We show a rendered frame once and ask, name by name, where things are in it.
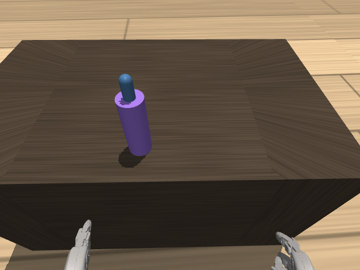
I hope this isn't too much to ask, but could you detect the left robot hand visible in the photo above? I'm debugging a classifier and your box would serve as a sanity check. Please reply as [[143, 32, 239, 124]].
[[64, 220, 92, 270]]

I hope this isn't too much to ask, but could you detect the right robot hand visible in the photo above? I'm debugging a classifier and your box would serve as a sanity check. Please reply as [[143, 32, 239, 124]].
[[271, 232, 314, 270]]

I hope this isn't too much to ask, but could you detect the bottle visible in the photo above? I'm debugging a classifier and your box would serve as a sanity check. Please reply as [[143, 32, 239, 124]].
[[115, 74, 152, 156]]

